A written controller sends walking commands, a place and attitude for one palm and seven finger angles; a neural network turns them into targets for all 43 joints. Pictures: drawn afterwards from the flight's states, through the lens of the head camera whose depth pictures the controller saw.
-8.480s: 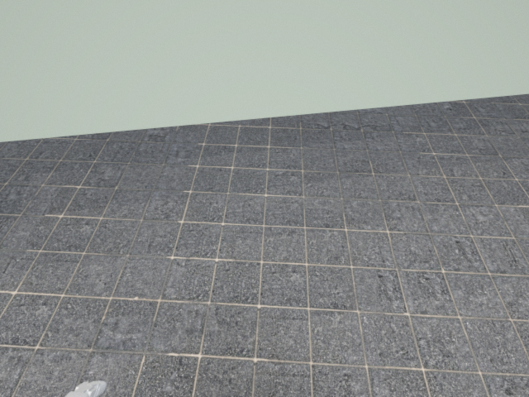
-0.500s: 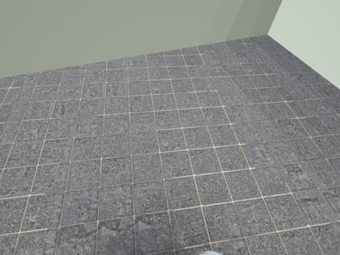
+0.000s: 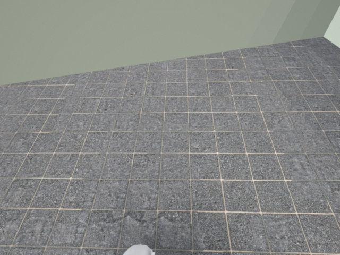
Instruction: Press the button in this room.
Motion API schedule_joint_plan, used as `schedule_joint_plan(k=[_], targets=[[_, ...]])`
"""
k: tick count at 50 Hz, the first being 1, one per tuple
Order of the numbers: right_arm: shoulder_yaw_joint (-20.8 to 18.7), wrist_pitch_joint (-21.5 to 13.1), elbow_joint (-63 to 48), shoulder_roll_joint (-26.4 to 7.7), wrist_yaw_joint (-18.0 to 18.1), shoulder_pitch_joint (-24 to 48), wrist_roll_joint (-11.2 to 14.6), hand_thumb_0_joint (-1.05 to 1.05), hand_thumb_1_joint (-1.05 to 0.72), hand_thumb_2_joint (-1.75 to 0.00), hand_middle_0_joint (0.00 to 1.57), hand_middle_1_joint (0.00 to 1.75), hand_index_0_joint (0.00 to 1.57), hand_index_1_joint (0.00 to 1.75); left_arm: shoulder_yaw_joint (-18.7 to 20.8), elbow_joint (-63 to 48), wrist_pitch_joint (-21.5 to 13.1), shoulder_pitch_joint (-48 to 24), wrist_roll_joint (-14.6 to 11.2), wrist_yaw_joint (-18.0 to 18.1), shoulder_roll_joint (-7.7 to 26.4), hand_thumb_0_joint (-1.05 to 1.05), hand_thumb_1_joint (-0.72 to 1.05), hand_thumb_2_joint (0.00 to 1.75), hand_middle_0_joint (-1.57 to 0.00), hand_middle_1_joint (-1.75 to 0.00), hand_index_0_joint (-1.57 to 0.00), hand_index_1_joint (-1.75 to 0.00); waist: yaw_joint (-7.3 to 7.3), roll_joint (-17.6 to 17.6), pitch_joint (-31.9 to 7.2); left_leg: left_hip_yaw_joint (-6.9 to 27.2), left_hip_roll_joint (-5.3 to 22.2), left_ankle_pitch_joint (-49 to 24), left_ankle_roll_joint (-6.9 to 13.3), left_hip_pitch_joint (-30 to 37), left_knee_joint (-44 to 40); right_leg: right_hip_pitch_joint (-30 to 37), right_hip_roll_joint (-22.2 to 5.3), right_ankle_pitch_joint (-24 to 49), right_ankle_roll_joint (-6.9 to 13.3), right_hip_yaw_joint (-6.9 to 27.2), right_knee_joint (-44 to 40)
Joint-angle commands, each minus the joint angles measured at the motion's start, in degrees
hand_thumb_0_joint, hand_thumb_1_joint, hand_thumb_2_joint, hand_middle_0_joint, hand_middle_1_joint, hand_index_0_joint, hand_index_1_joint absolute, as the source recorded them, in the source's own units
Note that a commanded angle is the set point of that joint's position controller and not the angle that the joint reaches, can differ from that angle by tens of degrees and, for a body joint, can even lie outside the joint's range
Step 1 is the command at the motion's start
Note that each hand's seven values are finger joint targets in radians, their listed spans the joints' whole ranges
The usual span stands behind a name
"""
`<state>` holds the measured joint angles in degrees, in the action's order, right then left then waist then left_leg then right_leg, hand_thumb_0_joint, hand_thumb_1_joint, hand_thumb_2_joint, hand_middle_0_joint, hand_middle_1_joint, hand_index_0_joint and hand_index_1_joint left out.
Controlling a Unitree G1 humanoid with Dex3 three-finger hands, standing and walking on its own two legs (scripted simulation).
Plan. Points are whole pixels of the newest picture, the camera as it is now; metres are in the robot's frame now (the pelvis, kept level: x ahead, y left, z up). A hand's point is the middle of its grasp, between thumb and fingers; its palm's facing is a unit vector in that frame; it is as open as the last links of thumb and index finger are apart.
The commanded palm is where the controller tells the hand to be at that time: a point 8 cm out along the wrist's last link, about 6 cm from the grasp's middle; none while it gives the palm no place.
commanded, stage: turn or walk to find it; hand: left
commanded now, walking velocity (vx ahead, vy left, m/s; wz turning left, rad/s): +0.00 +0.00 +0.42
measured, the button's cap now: out of the picture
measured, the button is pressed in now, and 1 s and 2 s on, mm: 0 0 0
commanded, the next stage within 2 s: none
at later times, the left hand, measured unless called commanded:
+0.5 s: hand out of the picture +0.01 +0.26 -0.16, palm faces +0.23 -0.94 -0.26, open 7.4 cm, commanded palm none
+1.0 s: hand out of the picture -0.08 +0.20 -0.16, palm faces +0.45 -0.86 -0.25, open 7.3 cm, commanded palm none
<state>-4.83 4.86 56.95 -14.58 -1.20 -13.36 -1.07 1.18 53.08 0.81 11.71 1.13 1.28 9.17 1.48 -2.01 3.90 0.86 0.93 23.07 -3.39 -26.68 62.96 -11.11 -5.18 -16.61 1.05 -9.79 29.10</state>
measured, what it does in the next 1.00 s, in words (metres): steps on the spot, turning left: left foot, then right foot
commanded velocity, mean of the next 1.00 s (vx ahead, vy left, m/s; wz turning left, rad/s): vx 0.00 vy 0.00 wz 0.42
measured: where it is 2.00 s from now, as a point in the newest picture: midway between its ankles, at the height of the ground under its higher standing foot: outside the picture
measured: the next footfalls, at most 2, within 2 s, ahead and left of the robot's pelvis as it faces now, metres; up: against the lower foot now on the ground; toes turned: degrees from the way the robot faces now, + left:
left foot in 0.18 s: +0.02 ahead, +0.15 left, +0.00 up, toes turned +10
right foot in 0.62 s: +0.04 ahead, -0.08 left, +0.00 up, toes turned +11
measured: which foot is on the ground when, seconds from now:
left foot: up 0.00-0.16, down 0.18-0.62, up 0.64-1.00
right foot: down 0.00-0.18, up 0.20-0.60, down 0.62-1.00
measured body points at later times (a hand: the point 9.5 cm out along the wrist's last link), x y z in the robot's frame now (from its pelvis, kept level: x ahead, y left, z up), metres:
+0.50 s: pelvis -0.02 +0.04 +0.00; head +0.01 +0.04 +0.45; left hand +0.00 +0.31 -0.14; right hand +0.11 -0.19 -0.14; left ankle -0.02 +0.14 -0.74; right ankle -0.01 -0.10 -0.69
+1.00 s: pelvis -0.04 +0.00 +0.00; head -0.01 +0.00 +0.45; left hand -0.11 +0.24 -0.14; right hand +0.11 -0.21 -0.16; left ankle -0.12 +0.13 -0.70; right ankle +0.00 -0.09 -0.74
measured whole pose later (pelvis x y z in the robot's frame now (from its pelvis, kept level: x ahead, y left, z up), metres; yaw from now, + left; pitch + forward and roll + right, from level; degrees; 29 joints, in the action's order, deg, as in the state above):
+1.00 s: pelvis -0.04 +0.00 +0.00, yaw +26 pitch -1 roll +2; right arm -4.0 4.7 57.7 -13.9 -1.0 -11.6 -0.6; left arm 1.9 54.7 0.8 13.7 1.5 1.1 10.5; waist -0.6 -0.2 4.6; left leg -1.5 2.1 26.3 -3.3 -20.1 48.8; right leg -12.5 -7.2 -16.3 1.0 -13.2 30.4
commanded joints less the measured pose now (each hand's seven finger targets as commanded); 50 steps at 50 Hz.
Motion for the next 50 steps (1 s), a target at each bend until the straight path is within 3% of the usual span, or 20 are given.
schedule_joint_plan(k=[1,4,7,8,9,10,11,13,16,24,26,29,30,31,32,34,36,40,46,50], targets=[[0.2,-2.0,-5.0,-1.9,0.2,5.2,0.2,0.00,-0.90,-0.90,0.20,0.30,0.20,0.30,4.0,-2.4,-1.3,3.2,0.6,0.7,13.5,0.00,0.90,0.90,-0.20,-0.30,-0.20,-0.30,-3.54,12.5,-2.6,-2.9,1.3,2.9,-0.7,-0.7,-9.9,5.2,-15.0,23.5,6.7,7.8,-8.7],[0.8,-2.8,-5.4,-1.5,0.4,5.8,0.6,0.00,-0.90,-0.90,0.20,0.30,0.20,0.30,4.5,-1.3,-0.9,4.8,0.7,0.6,15.1,0.00,0.90,0.90,-0.20,-0.30,-0.20,-0.30,-4.31,13.9,-4.8,-5.3,0.5,3.2,0.1,3.9,-19.4,6.4,-15.6,29.2,6.8,7.2,-5.0],[0.7,-3.5,-4.3,-2.6,0.6,1.2,0.5,0.00,-0.90,-0.90,0.20,0.30,0.20,0.30,4.6,-0.9,-0.3,3.3,0.1,0.4,14.7,0.00,0.90,0.90,-0.20,-0.30,-0.20,-0.30,-1.38,11.0,-6.2,-6.6,0.3,-8.8,1.2,14.3,-35.4,2.0,-13.7,24.3,2.2,3.0,1.9],[-0.1,-4.2,-4.1,-5.9,0.5,-0.8,0.3,0.00,-0.90,-0.90,0.20,0.30,0.20,0.30,4.4,-1.5,0.1,3.8,-0.4,0.2,13.0,0.00,0.90,0.90,-0.20,-0.30,-0.20,-0.30,-0.12,3.1,-8.0,-0.9,5.0,-17.7,2.9,22.7,-41.0,-5.2,-11.0,15.7,-0.9,0.6,9.9],[-1.4,-4.5,-4.4,-11.8,0.7,-2.9,-0.1,0.00,-0.90,-0.90,0.20,0.30,0.20,0.30,3.5,-3.5,0.4,4.2,-0.7,-0.2,9.0,0.00,0.90,0.90,-0.20,-0.30,-0.20,-0.30,0.70,-14.8,-8.2,17.4,19.4,-36.4,9.6,28.9,-42.5,-19.5,-3.4,-12.6,-5.2,-1.5,21.1],[-1.8,-4.0,-3.3,-13.4,1.1,-5.5,0.0,0.00,-0.90,-0.90,0.20,0.30,0.20,0.30,2.7,-4.6,1.0,0.0,0.0,0.2,8.9,0.00,0.90,0.90,-0.20,-0.30,-0.20,-0.30,2.91,-13.4,-7.9,19.5,23.0,-35.1,13.9,23.5,-44.6,-18.8,-1.9,-21.3,-4.9,3.5,29.5],[-1.6,-4.1,-3.1,-12.6,1.7,-4.5,-0.1,0.00,-0.90,-0.90,0.20,0.30,0.20,0.30,2.9,-4.5,1.5,-1.9,-0.1,0.4,8.6,0.00,0.90,0.90,-0.20,-0.30,-0.20,-0.30,2.36,-13.7,-7.5,18.7,21.2,-31.9,14.2,21.7,-44.7,-20.4,-2.1,-19.3,-4.7,6.9,33.3],[-0.4,-4.1,-4.5,-8.9,2.2,1.4,-0.3,0.00,-0.90,-0.90,0.20,0.30,0.20,0.30,3.4,-2.9,1.3,-2.6,-0.2,-0.3,9.4,0.00,0.90,0.90,-0.20,-0.30,-0.20,-0.30,0.32,-8.2,-2.4,13.8,16.2,-25.7,13.0,16.0,-45.5,-19.9,-2.3,-11.3,-4.9,8.4,35.5],[0.1,-4.6,-5.5,-8.1,2.1,3.3,0.0,0.00,-0.90,-0.90,0.20,0.30,0.20,0.30,3.3,-1.4,1.1,0.5,-0.2,-0.8,9.1,0.00,0.90,0.90,-0.20,-0.30,-0.20,-0.30,-1.04,-5.9,-4.0,9.6,12.6,-27.1,11.9,16.6,-45.3,-17.3,-1.3,-7.4,-5.3,7.8,32.7],[-0.9,-3.9,-5.5,-8.8,1.8,1.0,-0.4,0.00,-0.90,-0.90,0.20,0.30,0.20,0.30,2.8,-3.7,0.9,-1.8,-0.5,-0.2,7.7,0.00,0.90,0.90,-0.20,-0.30,-0.20,-0.30,0.44,-5.4,-5.6,15.2,12.9,-29.0,13.5,19.1,-43.4,-13.8,1.4,-9.7,-5.4,7.8,19.0],[-1.1,-3.7,-5.7,-8.7,1.7,1.4,-0.4,0.00,-0.90,-0.90,0.20,0.30,0.20,0.30,2.6,-3.7,0.6,-1.1,-0.6,-0.1,7.8,0.00,0.90,0.90,-0.20,-0.30,-0.20,-0.30,0.09,-6.6,-5.5,16.3,12.0,-30.7,13.1,17.0,-42.3,-10.0,2.4,-8.9,-4.9,7.3,13.2],[-1.2,-3.5,-6.7,-7.8,1.5,3.4,0.0,0.00,-0.90,-0.90,0.20,0.30,0.20,0.30,3.0,-2.4,-0.3,4.9,-0.7,0.2,8.6,0.00,0.90,0.90,-0.20,-0.30,-0.20,-0.30,-3.12,-4.2,-7.1,15.3,8.2,-24.8,9.7,9.5,-37.5,2.9,2.6,3.1,-4.4,6.7,-3.8],[-1.0,-3.6,-7.1,-5.3,1.2,2.8,0.5,0.00,-0.90,-0.90,0.20,0.30,0.20,0.30,3.5,-2.4,-0.8,6.4,-0.2,0.5,11.4,0.00,0.90,0.90,-0.20,-0.30,-0.20,-0.30,-3.74,3.4,-7.9,11.5,4.1,-16.6,6.5,3.4,-31.3,9.3,-3.6,4.3,-2.8,12.4,-10.5],[-0.3,-3.5,-8.4,-1.6,0.8,2.5,0.7,0.00,-0.90,-0.90,0.20,0.30,0.20,0.30,4.5,-2.7,-1.3,6.3,0.6,0.9,16.5,0.00,0.90,0.90,-0.20,-0.30,-0.20,-0.30,-3.77,17.7,-5.9,2.4,-4.4,2.4,2.1,-6.6,-19.3,12.0,-17.7,8.7,3.0,26.7,-13.8],[-1.1,-2.8,-8.6,-4.3,1.1,3.8,-0.1,0.00,-0.90,-0.90,0.20,0.30,0.20,0.30,4.8,-3.8,-1.3,5.1,0.1,0.9,17.0,0.00,0.90,0.90,-0.20,-0.30,-0.20,-0.30,-4.59,19.0,-5.2,3.7,-3.0,9.7,2.0,-5.8,-8.1,3.8,-22.8,8.4,7.7,28.5,-15.2],[-1.6,-1.8,-6.5,-4.4,0.6,4.0,-0.2,0.00,-0.90,-0.90,0.20,0.30,0.20,0.30,4.1,-4.9,-1.1,-0.5,0.0,0.9,13.4,0.00,0.90,0.90,-0.20,-0.30,-0.20,-0.30,-1.86,10.4,0.3,4.5,-1.1,3.7,2.2,-5.2,4.5,-4.2,-17.3,4.0,7.4,22.0,-15.3],[-1.3,-1.6,-4.4,-3.0,0.1,-0.3,-0.3,0.00,-0.90,-0.90,0.20,0.30,0.20,0.30,3.3,-5.6,-1.3,-3.8,-0.1,0.8,10.7,0.00,0.90,0.90,-0.20,-0.30,-0.20,-0.30,0.56,8.8,-0.6,2.8,-0.3,-1.7,1.0,-4.9,6.9,-2.7,-12.8,9.4,5.0,13.1,-12.8],[-0.8,-1.5,-4.0,-3.1,0.2,1.0,-0.3,0.00,-0.90,-0.90,0.20,0.30,0.20,0.30,3.3,-4.1,-1.7,0.6,0.1,0.9,10.9,0.00,0.90,0.90,-0.20,-0.30,-0.20,-0.30,-1.67,11.2,-1.8,0.9,0.9,-2.0,-0.6,-4.9,3.9,1.8,-13.4,13.1,5.7,10.7,-12.2],[0.3,-2.1,-4.8,-1.7,0.4,6.1,0.3,0.00,-0.90,-0.90,0.20,0.30,0.20,0.30,4.1,-1.3,-1.3,5.4,0.6,0.7,13.3,0.00,0.90,0.90,-0.20,-0.30,-0.20,-0.30,-4.49,12.8,-3.2,-2.8,1.3,3.8,-0.6,-0.5,-11.8,6.9,-15.7,24.8,7.1,8.6,-8.7],[0.9,-2.9,-4.7,-1.5,0.7,4.4,0.7,0.00,-0.90,-0.90,0.20,0.30,0.20,0.30,4.6,-0.5,-0.8,4.7,0.7,0.6,14.9,0.00,0.90,0.90,-0.20,-0.30,-0.20,-0.30,-3.60,13.5,-5.7,-5.6,0.4,2.2,0.5,6.4,-23.5,6.1,-16.1,27.1,6.6,7.1,-4.6]])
